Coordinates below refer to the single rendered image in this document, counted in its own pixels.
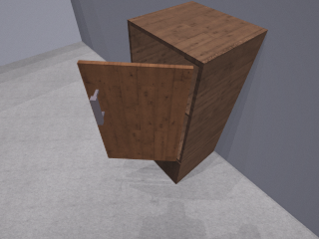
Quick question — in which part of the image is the cupboard door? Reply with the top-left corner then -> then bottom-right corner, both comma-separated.
77,60 -> 193,161

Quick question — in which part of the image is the handle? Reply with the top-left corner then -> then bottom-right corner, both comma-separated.
89,89 -> 105,125

